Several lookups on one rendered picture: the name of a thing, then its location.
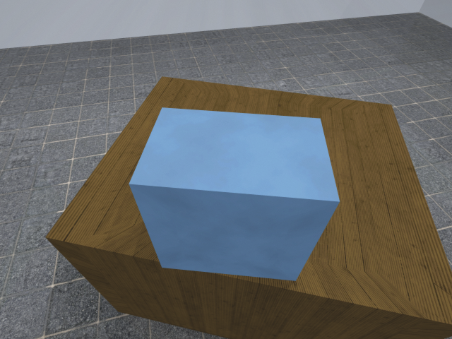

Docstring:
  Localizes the pedestal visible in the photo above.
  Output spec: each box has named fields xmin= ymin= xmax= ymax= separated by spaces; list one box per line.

xmin=45 ymin=76 xmax=452 ymax=339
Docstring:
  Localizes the carton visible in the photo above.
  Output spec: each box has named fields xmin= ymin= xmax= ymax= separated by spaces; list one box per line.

xmin=129 ymin=107 xmax=340 ymax=281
